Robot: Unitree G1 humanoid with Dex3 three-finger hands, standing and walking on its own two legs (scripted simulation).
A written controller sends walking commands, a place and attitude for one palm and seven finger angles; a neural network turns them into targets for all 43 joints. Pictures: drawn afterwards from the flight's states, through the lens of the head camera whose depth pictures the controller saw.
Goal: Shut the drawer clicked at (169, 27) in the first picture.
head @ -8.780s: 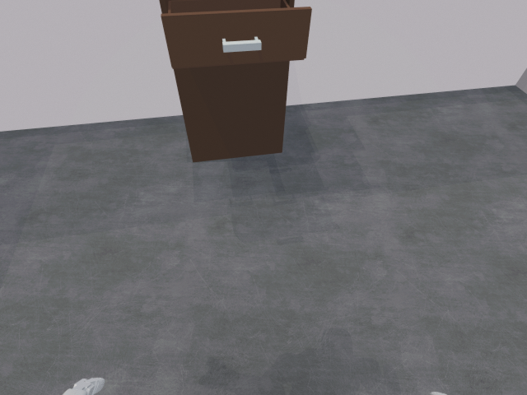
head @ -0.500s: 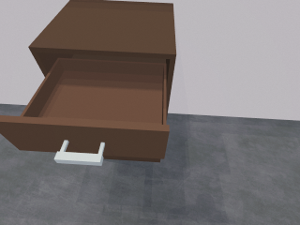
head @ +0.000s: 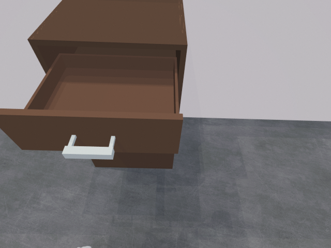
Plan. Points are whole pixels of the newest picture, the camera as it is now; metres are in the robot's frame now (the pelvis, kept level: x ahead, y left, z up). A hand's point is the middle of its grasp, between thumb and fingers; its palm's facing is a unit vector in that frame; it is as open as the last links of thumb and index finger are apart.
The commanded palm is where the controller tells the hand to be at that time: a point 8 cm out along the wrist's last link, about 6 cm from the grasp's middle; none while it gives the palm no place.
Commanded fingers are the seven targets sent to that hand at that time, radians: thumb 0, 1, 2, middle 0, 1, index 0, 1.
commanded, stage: come to a stop and stand still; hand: left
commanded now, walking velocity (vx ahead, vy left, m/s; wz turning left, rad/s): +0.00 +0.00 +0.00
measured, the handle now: (91, 145) +0.35 +0.22 +0.03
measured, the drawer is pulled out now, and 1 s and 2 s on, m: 0.30 0.30 0.30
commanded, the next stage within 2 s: look again from close up in 0.38 s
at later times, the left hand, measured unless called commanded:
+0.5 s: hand out of the picture +0.01 +0.21 -0.17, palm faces -0.02 -0.97 -0.22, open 7.4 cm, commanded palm none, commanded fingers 0.00 0.90 0.90 -0.20 -0.30 -0.20 -0.30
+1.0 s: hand out of the picture +0.01 +0.19 -0.17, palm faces -0.01 -0.98 -0.20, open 7.4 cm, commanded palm none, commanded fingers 0.00 0.90 0.90 -0.20 -0.30 -0.20 -0.30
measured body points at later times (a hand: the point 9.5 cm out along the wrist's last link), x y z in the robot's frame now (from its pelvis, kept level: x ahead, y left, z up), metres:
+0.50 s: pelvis +0.00 +0.02 +0.01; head +0.02 +0.03 +0.46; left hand +0.01 +0.26 -0.15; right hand +0.02 -0.21 -0.15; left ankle -0.01 +0.10 -0.73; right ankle -0.01 -0.13 -0.73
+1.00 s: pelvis +0.00 +0.02 +0.01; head +0.02 +0.02 +0.46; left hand +0.01 +0.24 -0.15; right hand +0.01 -0.21 -0.15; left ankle -0.01 +0.10 -0.73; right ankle -0.01 -0.13 -0.73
